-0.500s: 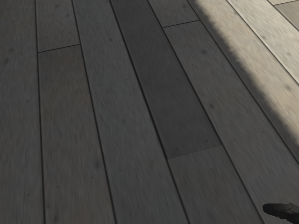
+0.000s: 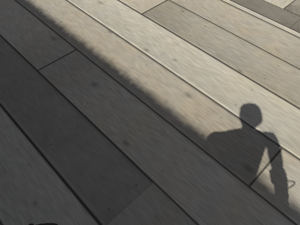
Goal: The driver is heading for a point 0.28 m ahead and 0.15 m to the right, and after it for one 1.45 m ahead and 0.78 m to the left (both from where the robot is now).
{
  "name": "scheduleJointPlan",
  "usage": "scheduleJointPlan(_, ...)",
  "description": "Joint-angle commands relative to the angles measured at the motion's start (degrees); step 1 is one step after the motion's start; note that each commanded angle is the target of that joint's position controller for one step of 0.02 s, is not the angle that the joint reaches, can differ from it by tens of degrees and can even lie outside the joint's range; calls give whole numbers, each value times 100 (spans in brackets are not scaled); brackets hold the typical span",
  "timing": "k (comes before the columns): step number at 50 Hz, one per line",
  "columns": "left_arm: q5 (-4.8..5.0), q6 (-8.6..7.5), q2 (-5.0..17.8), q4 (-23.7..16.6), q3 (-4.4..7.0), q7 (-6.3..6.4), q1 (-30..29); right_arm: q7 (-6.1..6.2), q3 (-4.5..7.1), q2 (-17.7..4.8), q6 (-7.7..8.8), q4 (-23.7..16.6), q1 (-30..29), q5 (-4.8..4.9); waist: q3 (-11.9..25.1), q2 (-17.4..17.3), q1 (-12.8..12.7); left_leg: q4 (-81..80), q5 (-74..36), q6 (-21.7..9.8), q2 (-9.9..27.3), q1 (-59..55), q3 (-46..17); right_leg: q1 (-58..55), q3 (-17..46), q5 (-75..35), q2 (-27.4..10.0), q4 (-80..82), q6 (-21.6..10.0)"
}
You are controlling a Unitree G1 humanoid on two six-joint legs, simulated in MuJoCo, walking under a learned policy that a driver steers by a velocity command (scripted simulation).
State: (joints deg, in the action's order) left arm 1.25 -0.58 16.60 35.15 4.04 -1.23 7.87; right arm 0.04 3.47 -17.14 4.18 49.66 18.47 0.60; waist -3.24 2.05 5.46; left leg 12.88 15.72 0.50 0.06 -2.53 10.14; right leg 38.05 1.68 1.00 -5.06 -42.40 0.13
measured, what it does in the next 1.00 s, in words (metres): walks ahead, turning left: right foot, then left foot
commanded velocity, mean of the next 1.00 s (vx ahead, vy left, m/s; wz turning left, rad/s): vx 0.50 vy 0.00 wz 0.20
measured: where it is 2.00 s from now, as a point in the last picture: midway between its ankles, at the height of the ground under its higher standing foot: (89, 107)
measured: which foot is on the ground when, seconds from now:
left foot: down 0.00-0.14, up 0.16-0.66, down 0.68-1.00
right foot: up 0.00-0.10, down 0.12-0.70, up 0.72-1.00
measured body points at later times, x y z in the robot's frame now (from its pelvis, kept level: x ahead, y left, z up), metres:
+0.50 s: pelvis +0.29 -0.07 +0.00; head +0.30 -0.07 +0.45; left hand +0.36 +0.21 -0.11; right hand +0.43 -0.33 -0.12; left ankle +0.48 +0.11 -0.68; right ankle +0.21 -0.13 -0.74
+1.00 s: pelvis +0.59 -0.01 +0.00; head +0.63 +0.01 +0.45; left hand +0.72 +0.29 -0.08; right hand +0.74 -0.27 -0.10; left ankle +0.53 +0.05 -0.74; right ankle +0.80 -0.16 -0.69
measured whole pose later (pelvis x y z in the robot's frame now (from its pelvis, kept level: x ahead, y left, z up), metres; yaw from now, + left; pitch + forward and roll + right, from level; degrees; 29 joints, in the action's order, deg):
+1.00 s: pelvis +0.59 -0.01 +0.00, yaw +18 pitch +2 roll +0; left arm -0.6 -5.5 16.7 39.5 2.4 0.0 4.5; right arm 0.1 3.8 -16.5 2.3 41.5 17.6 1.1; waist -2.2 1.3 3.3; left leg 20.7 13.0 -4.7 -6.4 9.3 -7.1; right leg 37.0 6.5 2.4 -5.0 -39.3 4.4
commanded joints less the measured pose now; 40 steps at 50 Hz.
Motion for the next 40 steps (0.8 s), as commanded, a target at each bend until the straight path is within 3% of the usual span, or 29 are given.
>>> scheduleJointPlan(1, 20, -81, 217, -621, 32, -118, -564, 23, 241, -1055, 23, -241, -225, 93, -226, -603, -106, -379, -2353, -853, 1589, 42, -350, -128, -231, -80, 47, 522, -176)
scheduleJointPlan(2, 19, -57, 331, -667, 74, -141, -599, 23, 271, -1133, 10, -234, -241, 133, -220, -643, -149, -238, -2656, -768, 1590, -91, -208, -247, -300, 155, 100, 625, -288)
scheduleJointPlan(4, -40, -7, 542, -658, 180, -162, -295, 23, 341, -1357, -64, -242, -278, 159, 110, -862, -449, 604, -4520, -688, 1573, -269, 23, -956, -641, 880, 466, 658, -545)
scheduleJointPlan(5, -36, 21, 747, -508, 299, -154, 330, 33, 358, -1385, -119, -261, -329, 190, 478, -808, -835, 1546, -5251, -609, 1503, -117, 156, -1813, -790, 970, 706, 773, -727)
scheduleJointPlan(6, -16, 51, 997, -189, 465, -73, 1348, 44, 271, -1203, -128, -233, -244, 163, 1022, -534, -1345, 2812, -4975, -455, 1334, 705, 210, -3489, -648, 631, 858, 1045, -969)
scheduleJointPlan(7, 43, 91, 1389, 22, 533, 67, 2052, -4, 25, -542, -96, -312, 51, -167, 1559, 827, -1331, 4743, -839, -241, 895, 2453, 173, -5317, 1132, 349, -374, 1101, -1346)
scheduleJointPlan(8, 53, -24, 1566, -124, 454, 30, 1834, -107, -132, -284, 64, -468, 410, -84, 2586, 1513, -899, 6376, 1941, -89, -97, 4085, -835, -6352, 4344, 2067, -1623, 2296, -2384)
scheduleJointPlan(9, -13, -121, 1046, -104, 326, -34, 1735, -179, 34, -925, 176, -439, -233, 175, 2209, 459, -1263, 6705, 1545, -177, 236, 4592, -1472, -5925, 4002, 2350, -1608, 2685, -2040)
scheduleJointPlan(10, -67, -203, 959, -55, 264, -40, 1446, -203, 39, -952, 236, -618, -676, 311, 1367, 361, -1177, 6477, 1100, -289, 457, 4753, -1382, -5104, 3117, 1946, -1446, 2714, -1798)
scheduleJointPlan(11, -99, -274, 820, -45, 205, -42, 1016, -131, 31, -833, 235, -538, -677, 245, 923, -85, -896, 6008, 562, -253, 782, 4395, -1378, -4205, 2307, 1239, -1187, 2714, -1561)
scheduleJointPlan(12, -135, -327, 596, -26, 140, -35, 704, -96, 56, -828, 187, -448, -603, 141, 689, 0, -703, 5649, 239, -194, 934, 4077, -1421, -3642, 1747, 706, -950, 2835, -1453)
scheduleJointPlan(13, -180, -376, 535, -7, 112, -21, 564, -99, 66, -794, 104, -352, -378, 126, 624, 182, -548, 5546, -8, -140, 1021, 3705, -1473, -3254, 1407, 455, -849, 3023, -1385)
scheduleJointPlan(15, -188, -493, 500, 134, 110, 1, 514, -74, 62, -620, -50, -218, -183, 126, 499, 143, -440, 5351, -256, -23, 984, 3548, -1472, -2928, 876, 25, -775, 3313, -1382)
scheduleJointPlan(18, -260, -579, 546, 363, 132, 63, 648, -31, 71, -483, -149, -321, -568, 120, 122, 40, -535, 4688, -985, 113, 827, 4096, -1691, -2930, 189, -341, -686, 3522, -1256)
scheduleJointPlan(23, -232, -577, 623, 575, 118, 157, 690, -162, 23, -283, -56, -506, -1145, 67, -90, 20, -752, 3057, -2457, 74, 578, 4050, -1366, -3200, -652, -516, -552, 3689, -931)
scheduleJointPlan(28, -140, -389, 745, 925, 173, 214, 1145, -363, -76, -130, -27, -938, -1838, 50, -323, -94, -1033, 2259, -2014, -192, 452, 4555, -991, -4379, -957, -1475, -913, 3281, -875)
scheduleJointPlan(31, -105, -220, 945, 931, 223, 296, 1042, -465, -9, -283, -51, -1136, -1706, 55, 24, 179, -792, 2181, -1095, -475, 58, 4070, -507, -4828, -1159, -3897, -1012, 2390, -735)
scheduleJointPlan(33, -101, -128, 1092, 891, 246, 367, 915, -431, 176, -644, -104, -1041, -806, 69, 636, 380, -245, 2258, -629, -763, -337, 2813, -316, -4679, -1247, -5236, -948, 1002, -581)
scheduleJointPlan(34, -68, -129, 1099, 852, 229, 391, 767, -344, 348, -960, -117, -871, 101, 70, 1082, 190, 294, 1796, -994, -1012, -436, 1364, -530, -3949, -1346, -4658, -721, -302, -391)
scheduleJointPlan(35, -197, -246, 648, 666, 82, 347, 1190, -212, 537, -1581, -178, -808, 737, 54, 1772, -943, 229, 1819, -965, -1772, 862, -863, -2683, -1791, -1316, -1488, -108, -2441, -42)
scheduleJointPlan(36, -230, -469, 231, 565, -103, 215, 1344, -210, 486, -1561, -128, -934, 529, 92, 2477, -1404, -100, 896, -300, -2693, 1892, -2104, -5665, -66, -159, 3199, 1062, -3946, 157)
scheduleJointPlan(37, -4, -667, 698, 441, 10, 95, 680, -206, 365, -1149, -95, -957, 543, 46, 2261, -851, 243, 527, 45, -2390, 1788, -2025, -5328, 565, 630, 3003, 676, -4128, -23)
scheduleJointPlan(38, 121, -768, 742, 282, -4, 57, 315, -193, 314, -935, -59, -987, 278, 40, 1471, -533, 131, 439, -67, -2122, 1600, -1239, -4508, 723, 547, 2515, 398, -3689, -149)
scheduleJointPlan(39, 21, -805, 681, 284, -6, 91, 212, -196, 270, -798, -39, -1043, -98, 54, 852, -74, -164, 354, -637, -1937, 1337, -289, -3896, 563, 444, 2203, 174, -3057, -149)
scheduleJointPlan(40, -117, -768, 748, 328, 48, 128, 264, -175, 212, -610, -22, -1129, -379, 24, 616, -114, -377, 264, -1263, -1846, 1146, 352, -3463, 188, 410, 1983, 8, -2596, -92)
Keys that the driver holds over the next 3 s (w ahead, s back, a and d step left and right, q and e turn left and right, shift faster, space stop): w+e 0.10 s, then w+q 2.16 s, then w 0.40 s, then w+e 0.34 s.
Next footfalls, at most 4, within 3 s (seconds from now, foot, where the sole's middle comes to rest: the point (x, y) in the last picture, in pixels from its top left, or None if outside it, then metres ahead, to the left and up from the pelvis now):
0.12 right None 0.25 -0.14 -0.78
0.68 left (131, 200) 0.57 0.06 -0.78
1.14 right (155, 138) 0.89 -0.08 -0.78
1.66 left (83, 129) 0.99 0.30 -0.78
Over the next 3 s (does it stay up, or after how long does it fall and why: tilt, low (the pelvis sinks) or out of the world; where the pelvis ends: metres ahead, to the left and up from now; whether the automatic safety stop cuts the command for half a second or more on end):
stays up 1.29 0.72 0.00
